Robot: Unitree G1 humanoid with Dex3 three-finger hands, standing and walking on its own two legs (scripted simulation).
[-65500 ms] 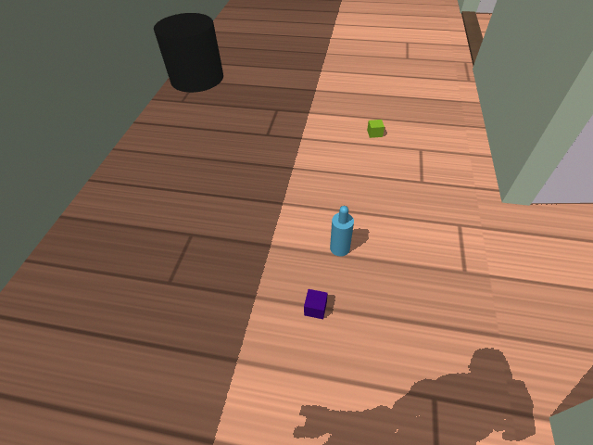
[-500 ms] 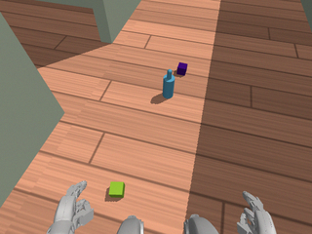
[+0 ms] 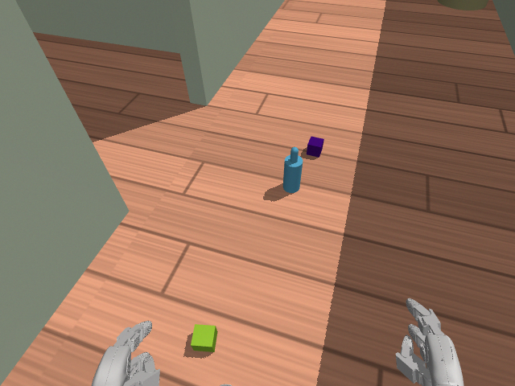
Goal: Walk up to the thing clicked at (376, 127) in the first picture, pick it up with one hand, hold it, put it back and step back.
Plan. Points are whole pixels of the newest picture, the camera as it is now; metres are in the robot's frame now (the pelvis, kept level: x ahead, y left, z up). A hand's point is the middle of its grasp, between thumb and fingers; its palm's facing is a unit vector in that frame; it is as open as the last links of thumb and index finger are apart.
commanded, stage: home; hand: left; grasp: from above
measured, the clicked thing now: (204, 338) +0.40 +0.23 -0.68
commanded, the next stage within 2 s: stand in 1.66 s
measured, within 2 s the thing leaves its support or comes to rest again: neither
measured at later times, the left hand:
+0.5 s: hand (159, 379) +0.16 +0.17 -0.04, palm faces +0.04 -0.98 -0.20, open 7.4 cm
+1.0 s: hand (157, 379) +0.16 +0.18 -0.04, palm faces +0.04 -0.98 -0.21, open 7.4 cm
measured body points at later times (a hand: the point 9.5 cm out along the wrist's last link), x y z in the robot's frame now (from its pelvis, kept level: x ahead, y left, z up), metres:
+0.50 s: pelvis -0.01 +0.00 +0.00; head +0.01 +0.00 +0.45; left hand +0.15 +0.23 -0.03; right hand +0.14 -0.25 -0.06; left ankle +0.01 +0.12 -0.68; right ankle +0.00 -0.13 -0.68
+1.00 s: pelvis -0.01 +0.00 +0.00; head +0.01 +0.00 +0.45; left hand +0.15 +0.23 -0.03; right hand +0.15 -0.25 -0.06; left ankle +0.01 +0.12 -0.68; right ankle +0.00 -0.13 -0.68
